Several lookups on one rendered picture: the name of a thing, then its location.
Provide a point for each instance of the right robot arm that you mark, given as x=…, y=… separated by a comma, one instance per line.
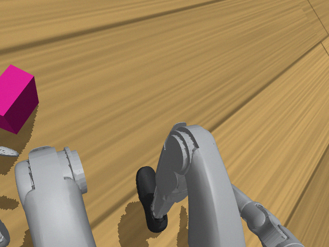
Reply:
x=267, y=227

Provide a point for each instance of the right robot hand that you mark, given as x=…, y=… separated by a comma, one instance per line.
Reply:
x=241, y=199

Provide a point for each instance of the left robot hand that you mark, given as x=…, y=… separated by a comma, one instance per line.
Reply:
x=4, y=151

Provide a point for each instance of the left robot arm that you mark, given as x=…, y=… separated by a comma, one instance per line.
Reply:
x=4, y=235

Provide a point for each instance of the right robot foot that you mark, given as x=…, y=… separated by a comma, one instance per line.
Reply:
x=145, y=181

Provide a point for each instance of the carton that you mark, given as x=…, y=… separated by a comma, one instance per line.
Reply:
x=18, y=98

